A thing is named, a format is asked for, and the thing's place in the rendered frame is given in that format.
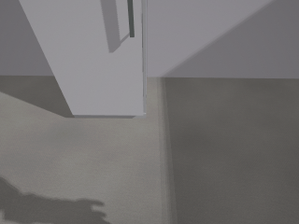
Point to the fridge door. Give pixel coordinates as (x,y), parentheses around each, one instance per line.
(87,43)

